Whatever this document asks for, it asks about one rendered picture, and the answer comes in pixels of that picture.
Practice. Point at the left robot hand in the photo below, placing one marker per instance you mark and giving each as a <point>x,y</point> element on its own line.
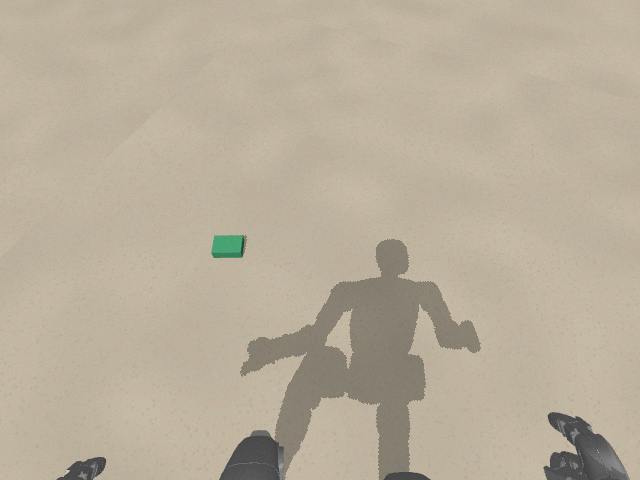
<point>86,470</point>

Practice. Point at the small box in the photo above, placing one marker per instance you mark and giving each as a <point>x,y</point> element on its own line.
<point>228,246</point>

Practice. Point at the right robot hand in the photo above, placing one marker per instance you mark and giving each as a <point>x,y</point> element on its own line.
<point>596,458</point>

